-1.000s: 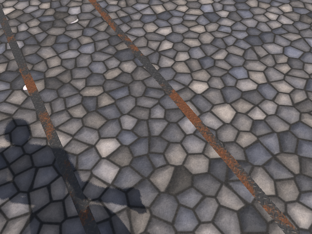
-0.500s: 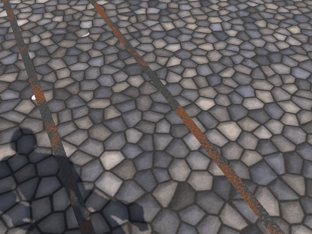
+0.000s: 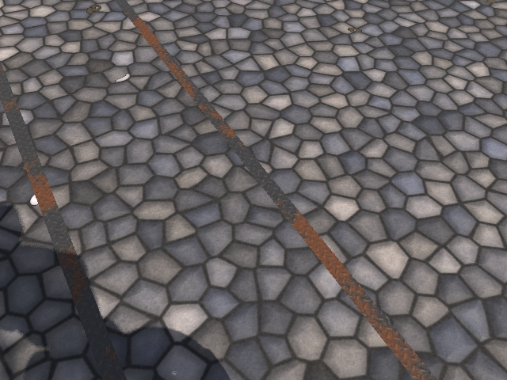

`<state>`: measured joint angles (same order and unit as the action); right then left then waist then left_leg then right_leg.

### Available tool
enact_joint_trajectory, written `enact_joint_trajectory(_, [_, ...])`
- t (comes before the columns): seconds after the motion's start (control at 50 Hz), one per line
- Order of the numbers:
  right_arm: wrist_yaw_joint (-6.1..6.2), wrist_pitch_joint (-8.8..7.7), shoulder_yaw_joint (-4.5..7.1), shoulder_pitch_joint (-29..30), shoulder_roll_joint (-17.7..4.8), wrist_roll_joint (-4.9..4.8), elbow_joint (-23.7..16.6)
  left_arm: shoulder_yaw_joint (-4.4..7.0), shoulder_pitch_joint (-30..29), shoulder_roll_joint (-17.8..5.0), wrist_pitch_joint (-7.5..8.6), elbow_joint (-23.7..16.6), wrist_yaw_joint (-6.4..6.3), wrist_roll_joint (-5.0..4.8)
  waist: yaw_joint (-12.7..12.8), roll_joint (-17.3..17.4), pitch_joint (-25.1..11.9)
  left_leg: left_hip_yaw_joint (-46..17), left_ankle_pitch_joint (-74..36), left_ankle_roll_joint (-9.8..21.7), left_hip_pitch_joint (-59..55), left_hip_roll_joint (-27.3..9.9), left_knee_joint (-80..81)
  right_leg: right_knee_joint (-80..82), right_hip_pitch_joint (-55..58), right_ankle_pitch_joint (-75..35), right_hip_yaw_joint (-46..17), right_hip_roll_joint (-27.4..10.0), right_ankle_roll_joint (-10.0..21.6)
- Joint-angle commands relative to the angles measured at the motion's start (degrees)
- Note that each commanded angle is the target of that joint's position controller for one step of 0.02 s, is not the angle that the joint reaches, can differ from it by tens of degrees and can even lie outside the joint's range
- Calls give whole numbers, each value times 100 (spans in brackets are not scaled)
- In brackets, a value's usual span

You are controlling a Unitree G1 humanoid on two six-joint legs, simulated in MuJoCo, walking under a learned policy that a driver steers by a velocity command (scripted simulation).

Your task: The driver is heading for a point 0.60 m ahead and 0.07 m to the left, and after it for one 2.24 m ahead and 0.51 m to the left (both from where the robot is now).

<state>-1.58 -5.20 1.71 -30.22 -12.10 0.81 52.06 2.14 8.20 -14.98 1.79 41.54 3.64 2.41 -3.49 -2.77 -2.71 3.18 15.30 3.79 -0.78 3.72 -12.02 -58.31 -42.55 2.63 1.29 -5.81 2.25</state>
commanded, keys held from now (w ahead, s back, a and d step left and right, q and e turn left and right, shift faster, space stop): w+shift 0.30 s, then w+q+shift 0.14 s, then q+shift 0.40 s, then shift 0.16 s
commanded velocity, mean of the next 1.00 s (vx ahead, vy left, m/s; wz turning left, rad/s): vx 0.63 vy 0.00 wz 0.43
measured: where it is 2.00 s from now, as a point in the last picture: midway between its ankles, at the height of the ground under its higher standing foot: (240, 279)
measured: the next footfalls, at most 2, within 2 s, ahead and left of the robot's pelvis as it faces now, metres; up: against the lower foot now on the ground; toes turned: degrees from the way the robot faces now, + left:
right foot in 0.22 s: +0.39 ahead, -0.10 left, +0.00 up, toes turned -3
left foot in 0.66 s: +0.80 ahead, +0.06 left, +0.00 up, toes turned +12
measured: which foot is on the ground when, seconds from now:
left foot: down 0.00-0.24, up 0.26-0.64, down 0.66-1.00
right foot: up 0.00-0.20, down 0.22-0.66, up 0.68-1.00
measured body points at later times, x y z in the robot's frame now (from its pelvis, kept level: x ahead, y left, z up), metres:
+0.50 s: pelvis +0.43 -0.04 -0.01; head +0.45 -0.03 +0.44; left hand +0.36 +0.23 -0.14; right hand +0.61 -0.27 -0.11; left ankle +0.57 +0.12 -0.66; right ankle +0.35 -0.10 -0.74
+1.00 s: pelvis +0.74 -0.01 -0.01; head +0.77 +0.02 +0.44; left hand +0.83 +0.31 -0.09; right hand +1.00 -0.21 -0.09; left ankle +0.76 +0.05 -0.74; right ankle +0.95 -0.13 -0.69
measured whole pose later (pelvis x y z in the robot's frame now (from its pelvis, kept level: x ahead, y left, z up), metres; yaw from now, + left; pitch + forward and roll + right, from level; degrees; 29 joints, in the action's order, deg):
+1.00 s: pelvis +0.74 -0.01 -0.01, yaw +29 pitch +3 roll -1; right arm 2.5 1.6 4.1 -11.3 -17.7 -1.0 37.4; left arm 1.7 2.2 -16.1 2.4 35.3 -2.6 0.6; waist -2.3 -1.9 2.4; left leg -12.1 8.2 6.3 20.3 12.5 -28.1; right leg -49.8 -38.7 10.2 -10.7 -1.0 -6.4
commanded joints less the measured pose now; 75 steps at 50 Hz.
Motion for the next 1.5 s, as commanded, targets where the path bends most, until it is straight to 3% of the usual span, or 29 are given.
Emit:
enact_joint_trajectory(0.02, [40,-138,148,-15,-778,-31,-232,9,-1115,-256,74,-628,22,-55,31,571,1122,-941,-467,628,295,-1333,1243,973,-620,-500,210,36,-36])
enact_joint_trajectory(0.14, [142,-160,125,-123,-994,3,85,-71,-1588,-225,125,-794,-25,-76,144,705,1013,-218,-4566,559,-730,-1528,880,2429,660,-202,740,573,499])
enact_joint_trajectory(0.2, [274,3,240,-21,-1451,160,220,126,361,-696,145,-238,-226,-74,1124,1200,-260,-67,-7500,397,-903,-1724,-1871,2420,2882,916,739,1186,800])
enact_joint_trajectory(0.22, [297,47,251,286,-1434,152,140,243,1707,-939,167,182,-323,-35,1763,1024,-844,26,-6463,332,130,-1527,-3604,2592,4575,999,329,830,949])
enact_joint_trajectory(0.24, [165,9,81,-52,-656,-30,-129,419,2286,-1513,178,315,-415,156,1463,-220,-1652,5,-2995,245,2274,-801,-5900,2807,6453,3519,-1930,-763,1324])
enact_joint_trajectory(0.26, [74,-119,70,-111,-558,-129,-219,445,2175,-1517,190,368,-323,79,1147,-1021,-2078,-777,916,265,3649,90,-7095,4101,6857,4742,-4947,-1590,1599])
enact_joint_trajectory(0.32, [72,-137,70,1097,-708,-71,-495,295,1091,-634,314,511,-263,15,642,439,69,-894,-197,417,4057,-808,-6641,4613,4422,2729,-2797,-1026,1179])
enact_joint_trajectory(0.36, [-46,74,10,852,-460,69,-437,155,975,-255,418,665,-291,5,199,148,394,-970,-245,298,3527,-1017,-6228,4989,3319,2448,-1866,-732,846])
enact_joint_trajectory(0.46, [-161,278,-43,2034,-387,39,-837,114,1244,-266,667,925,-226,-124,198,184,1338,-539,-1458,134,4132,-1023,-5009,5576,2715,-275,177,-216,338])
enact_joint_trajectory(0.5, [-200,196,-102,2271,-247,41,-933,44,1153,-225,722,917,-249,-185,113,270,1281,119,-2266,106,3514,-739,-3897,5112,2594,-3037,1078,82,119])
enact_joint_trajectory(0.56, [-339,84,-147,2622,-221,65,-979,50,1595,-514,784,1023,-429,-303,300,175,989,829,-3375,185,2723,-298,-2439,4538,3261,-3939,1289,1,-67])
enact_joint_trajectory(0.58, [-330,-60,26,2689,-551,-321,-1182,163,1518,-1135,652,773,-651,-297,352,-263,373,623,-3243,121,2400,-11,-2515,3944,3732,-4890,1113,-7,-348])
enact_joint_trajectory(0.62, [-354,-26,291,1629,-1161,-310,-1037,261,1055,-1403,386,525,-884,-264,-342,-536,-312,570,-2788,194,1386,318,-2348,2482,4045,-5712,1031,-188,-613])
enact_joint_trajectory(0.64, [-286,69,476,556,-1497,-282,-783,275,722,-1350,303,378,-892,-211,-864,-500,-676,259,-2834,377,273,253,-2317,1134,3594,-5470,920,-205,-659])
enact_joint_trajectory(0.66, [-130,170,513,-145,-1513,-270,-553,253,408,-1122,299,284,-774,-315,-1132,383,-503,-411,-3579,664,-418,-271,-1426,-1133,2834,-1715,976,478,-823])
enact_joint_trajectory(0.68, [-15,162,449,238,-1709,34,-717,4,906,-104,418,-16,-572,-53,-242,2325,-525,-1909,-6725,1171,-1596,-1019,-2453,-3426,716,3698,374,1311,-885])
enact_joint_trajectory(0.7, [-13,67,441,611,-1842,372,-1116,-88,1832,-178,543,-157,-449,-256,44,1659,-2253,-4201,-5836,2384,-2444,-2285,-1826,-4372,110,3532,-1098,1320,-800])
enact_joint_trajectory(0.72, [-19,133,531,1181,-1749,201,-1547,14,1375,-757,585,-302,-414,-277,-62,525,-2212,-4333,-4149,2324,-1807,-2085,-1203,-3818,314,2916,-1298,1057,-492])
enact_joint_trajectory(0.76, [-3,175,397,2027,-1295,-188,-1781,112,819,-871,460,-453,-475,-203,541,-694,-656,-3895,-1922,1902,233,-1553,-463,-2767,233,2439,-1090,681,-420])
enact_joint_trajectory(0.82, [65,250,417,2192,-1242,-157,-1889,174,670,-832,206,-612,-575,-121,731,-213,-6,-2964,-3145,1578,1932,-855,-449,-1384,912,2234,-991,508,-678])
enact_joint_trajectory(0.9, [351,485,473,1854,-1351,-186,-1780,69,248,-465,131,-758,-671,-133,511,288,-759,-2227,-4335,1057,1738,-452,-1149,197,1153,1081,-741,709,-916])
enact_joint_trajectory(1.1, [435,719,287,1831,-1023,-72,-1937,123,-629,-639,240,-962,-466,-189,84,1108,-416,-3068,-2794,758,1070,-871,-1710,2127,1519,887,-769,585,-484])
enact_joint_trajectory(1.14, [371,687,230,1909,-881,-117,-1934,164,-271,-606,308,-833,-418,-153,363,943,-276,-2960,-2061,448,1495,-532,-1895,3549,2760,-616,-771,439,-221])
enact_joint_trajectory(1.18, [323,593,211,1043,-792,-63,-1816,213,-159,-976,230,-853,-465,55,-57,-1101,-516,-1841,1857,-303,2582,559,-3466,3346,3979,-3887,-2488,-1309,1091])
enact_joint_trajectory(1.2, [323,572,296,1321,-1196,-38,-1868,194,288,-728,199,-698,-465,-35,272,-1188,-682,-1594,2437,-609,2951,356,-4194,3559,3991,-3369,-3209,-1702,1603])
enact_joint_trajectory(1.26, [384,782,380,1793,-1210,-101,-1747,196,154,-733,74,-690,-488,-214,390,-240,-423,-1322,1787,-950,3241,55,-5525,3545,3648,-1761,-2462,-1076,1124])
enact_joint_trajectory(1.36, [359,801,165,1841,-469,-128,-1633,140,-121,-538,-129,-617,-472,-172,367,-790,-318,-563,1223,-971,2199,-228,-3542,3765,3066,-779,-1334,-210,814])
enact_joint_trajectory(1.44, [335,722,226,1674,-617,-138,-1440,151,76,-625,-167,-486,-493,-232,372,-782,-359,-488,154,-752,1516,-285,-1800,3660,3138,-6,-1649,-389,911])
enact_joint_trajectory(1.5, [335,667,275,1606,-973,62,-1460,80,361,-478,-42,-386,-443,-176,423,-55,-281,-1029,-1076,-271,578,-829,-1356,3394,2263,970,-1344,-65,249])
